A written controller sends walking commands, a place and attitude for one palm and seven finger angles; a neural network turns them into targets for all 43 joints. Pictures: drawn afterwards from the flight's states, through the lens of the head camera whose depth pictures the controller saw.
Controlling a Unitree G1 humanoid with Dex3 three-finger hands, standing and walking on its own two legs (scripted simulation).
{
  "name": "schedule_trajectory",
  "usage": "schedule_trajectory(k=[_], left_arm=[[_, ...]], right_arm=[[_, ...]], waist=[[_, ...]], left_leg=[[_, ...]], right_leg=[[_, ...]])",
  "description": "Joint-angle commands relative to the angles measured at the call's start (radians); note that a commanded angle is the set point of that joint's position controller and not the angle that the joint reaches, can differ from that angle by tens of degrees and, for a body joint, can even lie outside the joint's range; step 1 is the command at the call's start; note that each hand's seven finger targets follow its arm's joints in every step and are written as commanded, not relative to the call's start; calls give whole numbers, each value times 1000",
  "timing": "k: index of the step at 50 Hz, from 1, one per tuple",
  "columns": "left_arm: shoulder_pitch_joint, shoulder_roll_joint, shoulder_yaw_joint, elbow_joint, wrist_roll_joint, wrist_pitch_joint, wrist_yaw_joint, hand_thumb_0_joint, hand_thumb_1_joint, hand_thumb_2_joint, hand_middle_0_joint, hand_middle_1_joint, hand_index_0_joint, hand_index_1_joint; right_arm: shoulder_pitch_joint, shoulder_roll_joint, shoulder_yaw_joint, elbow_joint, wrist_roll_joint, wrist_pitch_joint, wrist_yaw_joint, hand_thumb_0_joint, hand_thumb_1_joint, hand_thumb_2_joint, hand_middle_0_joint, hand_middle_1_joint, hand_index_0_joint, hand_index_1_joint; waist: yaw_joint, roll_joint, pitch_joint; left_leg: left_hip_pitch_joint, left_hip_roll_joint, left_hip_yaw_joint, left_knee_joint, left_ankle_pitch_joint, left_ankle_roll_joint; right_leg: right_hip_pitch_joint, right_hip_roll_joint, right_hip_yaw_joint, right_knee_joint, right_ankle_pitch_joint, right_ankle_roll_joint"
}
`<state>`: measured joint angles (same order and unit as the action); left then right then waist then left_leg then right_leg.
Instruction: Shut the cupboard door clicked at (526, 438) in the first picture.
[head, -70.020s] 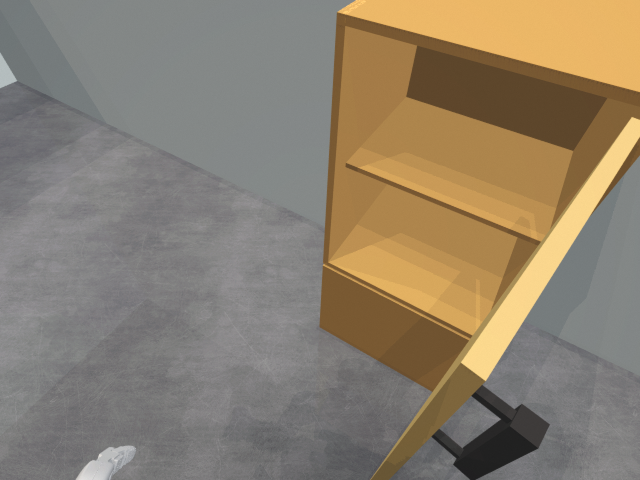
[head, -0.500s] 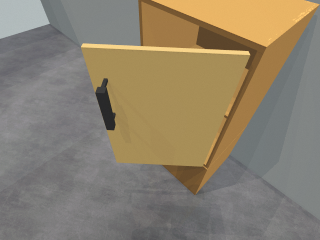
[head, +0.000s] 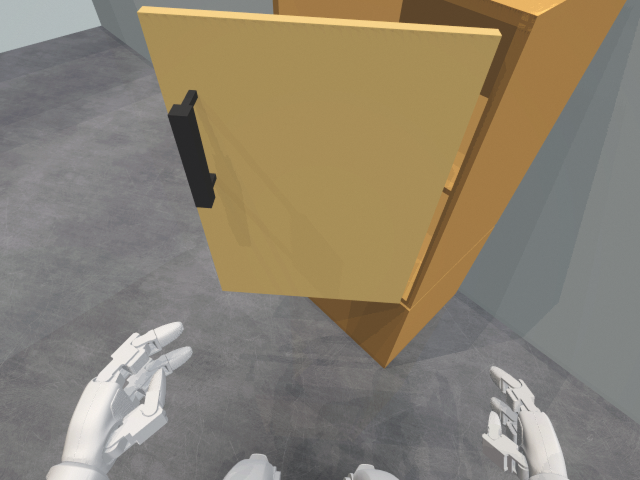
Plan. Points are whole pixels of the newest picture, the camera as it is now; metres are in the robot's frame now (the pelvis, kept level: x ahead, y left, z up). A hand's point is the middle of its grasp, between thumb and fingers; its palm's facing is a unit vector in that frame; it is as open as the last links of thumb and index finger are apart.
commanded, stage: raise the hand and make a fist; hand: left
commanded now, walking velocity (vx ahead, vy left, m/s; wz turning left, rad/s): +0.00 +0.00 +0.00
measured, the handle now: (198, 151) +0.51 +0.20 +0.12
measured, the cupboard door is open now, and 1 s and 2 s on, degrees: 42 42 42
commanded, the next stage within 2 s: bring the fist close to the handle in 1.54 s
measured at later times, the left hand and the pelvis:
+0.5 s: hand (93, 364) +0.22 +0.25 +0.08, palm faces +0.09 -1.00 -0.04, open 4.0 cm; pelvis +0.01 +0.05 +0.00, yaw +0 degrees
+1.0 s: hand (94, 351) +0.23 +0.24 +0.10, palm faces -0.04 -1.00 -0.04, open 3.1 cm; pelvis +0.01 +0.06 +0.02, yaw +1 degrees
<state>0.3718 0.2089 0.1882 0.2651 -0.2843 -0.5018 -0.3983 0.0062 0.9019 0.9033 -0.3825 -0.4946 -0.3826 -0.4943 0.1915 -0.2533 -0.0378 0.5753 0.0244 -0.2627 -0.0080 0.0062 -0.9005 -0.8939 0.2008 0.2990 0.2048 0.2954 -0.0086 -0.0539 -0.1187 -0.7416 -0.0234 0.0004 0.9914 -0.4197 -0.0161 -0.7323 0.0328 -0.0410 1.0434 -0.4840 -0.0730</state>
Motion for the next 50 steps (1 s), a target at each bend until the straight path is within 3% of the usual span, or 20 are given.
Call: schedule_trajectory(k=[1, 3, 5, 6, 8, 10, 12, 14, 16, 19, 22, 24, 26, 30, 34, 38, 42, 44, 49, 50], left_arm=[[-67, 230, 200, -455, -83, -112, 57, 0, 900, 900, -548, -680, -548, -680], [-134, 197, 130, -600, -76, -171, 97, 0, 900, 900, -585, -720, -585, -720], [-191, 153, 23, -638, -58, -201, 99, 0, 900, 900, -622, -760, -622, -760], [-164, 103, -39, -596, -59, -200, 82, 0, 900, 900, -640, -780, -640, -780], [-151, 103, -81, -503, -46, -152, 42, 0, 900, 900, -677, -820, -677, -820], [-115, 110, -96, -402, -39, -49, 4, 0, 900, 900, -713, -860, -713, -860], [-34, 152, -47, -365, -30, 82, -7, 0, 900, 900, -750, -900, -750, -900], [39, 221, 67, -395, -33, 190, 24, 0, 900, 900, -787, -940, -787, -940], [58, 216, 138, -511, -57, 230, 90, 0, 900, 900, -823, -980, -823, -980], [82, 176, 163, -641, -60, 185, 208, 0, 900, 900, -878, -1040, -878, -1040], [93, 89, 40, -644, -18, 111, 241, 0, 900, 900, -933, -1100, -933, -1100], [62, 49, -51, -613, 6, 87, 216, 0, 900, 900, -970, -1140, -970, -1140], [59, 38, -114, -615, 18, 88, 173, 0, 900, 900, -1007, -1180, -1007, -1180], [27, 139, -47, -676, 17, 141, 142, 0, 900, 900, -1080, -1260, -1080, -1260], [5, 212, 72, -769, 9, 158, 213, 0, 900, 900, -1153, -1340, -1153, -1340], [9, 118, 16, -723, -12, 167, 242, 0, 900, 900, -1227, -1420, -1227, -1420], [-20, 88, -65, -626, 9, 236, 190, 0, 900, 900, -1300, -1500, -1300, -1500], [-48, 116, -60, -588, 17, 278, 165, 0, 900, 900, -1300, -1500, -1300, -1500], [-140, 243, 84, -688, -4, 289, 172, 0, 900, 900, -1300, -1500, -1300, -1500], [-155, 225, 81, -720, -13, 275, 177, 0, 900, 900, -1300, -1500, -1300, -1500]], right_arm=[[-71, -82, -34, -213, 5, -53, -20, 0, -900, -900, 200, 300, 200, 300], [-45, -82, -29, -188, -1, -74, -32, 0, -900, -900, 200, 300, 200, 300], [-22, -99, -24, -152, -3, -93, -51, 0, -900, -900, 200, 300, 200, 300], [-16, -104, -20, -143, -1, -102, -59, 0, -900, -900, 200, 300, 200, 300], [1, -124, -14, -128, 9, -103, -75, 0, -900, -900, 200, 300, 200, 300], [12, -137, -13, -139, 22, -95, -88, 0, -900, -900, 200, 300, 200, 300], [9, -137, -16, -177, 35, -75, -92, 0, -900, -900, 200, 300, 200, 300], [-13, -120, -17, -212, 38, -51, -90, 0, -900, -900, 200, 300, 200, 300], [-29, -83, -11, -241, 28, -26, -83, 0, -900, -900, 200, 300, 200, 300], [-35, -57, -1, -238, 10, -19, -68, 0, -900, -900, 200, 300, 200, 300], [-2, -70, 4, -220, -6, -21, -46, 0, -900, -900, 200, 300, 200, 300], [14, -94, 5, -211, -10, -26, -41, 0, -900, -900, 200, 300, 200, 300], [31, -115, 1, -215, -5, -36, -40, 0, -900, -900, 200, 300, 200, 300], [38, -130, -1, -234, 11, -40, -55, 0, -900, -900, 200, 300, 200, 300], [20, -110, 10, -242, 8, -20, -64, 0, -900, -900, 200, 300, 200, 300], [16, -103, 24, -239, 11, -2, -58, 0, -900, -900, 200, 300, 200, 300], [30, -121, 30, -235, 20, 2, -54, 0, -900, -900, 200, 300, 200, 300], [29, -129, 32, -232, 27, 0, -60, 0, -900, -900, 200, 300, 200, 300], [12, -122, 40, -238, 21, -7, -72, 0, -900, -900, 200, 300, 200, 300], [3, -112, 44, -242, 22, -9, -71, 0, -900, -900, 200, 300, 200, 300]], waist=[[59, 173, -221], [17, 210, -232], [-43, 141, -187], [-64, 114, -137], [-82, 74, -80], [-70, 17, -66], [-18, -7, -98], [58, 43, -185], [92, 30, -242], [114, 81, -251], [52, 100, -176], [6, 80, -105], [-13, 98, -115], [9, 111, -191], [61, 172, -224], [33, 150, -125], [7, 132, -56], [5, 98, -31], [40, 125, -126], [44, 139, -148]], left_leg=[[-61, -19, 4, 37, 18, 32], [-14, -4, -16, 51, 37, 43], [-10, 12, -36, 69, 22, 54], [-24, 13, -41, 73, 7, 57], [-59, 19, -55, 69, -20, 61], [-71, 18, -61, 37, -25, 67], [-52, 15, -55, -19, -14, 67], [-2, 2, -47, -64, 45, 64], [49, 1, -47, -102, 116, 52], [131, 9, -63, -148, 237, 41], [159, 22, -74, -143, 276, 32], [136, 31, -93, -136, 226, 35], [152, 40, -112, -150, 165, 26], [195, 38, -139, -195, 104, 22], [268, 42, -163, -244, 178, -8], [274, 50, -162, -270, 161, -18], [251, 50, -162, -294, 97, -5], [229, 44, -158, -307, 37, 12], [294, 29, -134, -317, 106, 19], [314, 28, -126, -321, 130, 18]], right_leg=[[148, -113, 309, -278, -87, 87], [76, -83, 268, -260, -75, 70], [0, -61, 233, -242, -77, 66], [-24, -57, 221, -247, -75, 71], [-48, -44, 188, -249, -108, 72], [-25, -43, 176, -270, -132, 76], [45, -47, 164, -297, -147, 74], [146, -46, 144, -284, -76, 66], [217, -43, 100, -256, 42, 65], [229, -6, 2, -179, 249, 40], [110, 4, -38, -143, 278, 40], [36, 6, -44, -141, 220, 42], [13, 2, -44, -150, 155, 44], [73, -1, -31, -177, 135, 39], [121, 8, -45, -168, 176, 29], [110, 12, -59, -199, 173, 35], [119, 7, -53, -241, 160, 41], [146, 6, -41, -272, 143, 39], [240, 3, -28, -302, 186, 34], [258, 1, -29, -304, 196, 32]])
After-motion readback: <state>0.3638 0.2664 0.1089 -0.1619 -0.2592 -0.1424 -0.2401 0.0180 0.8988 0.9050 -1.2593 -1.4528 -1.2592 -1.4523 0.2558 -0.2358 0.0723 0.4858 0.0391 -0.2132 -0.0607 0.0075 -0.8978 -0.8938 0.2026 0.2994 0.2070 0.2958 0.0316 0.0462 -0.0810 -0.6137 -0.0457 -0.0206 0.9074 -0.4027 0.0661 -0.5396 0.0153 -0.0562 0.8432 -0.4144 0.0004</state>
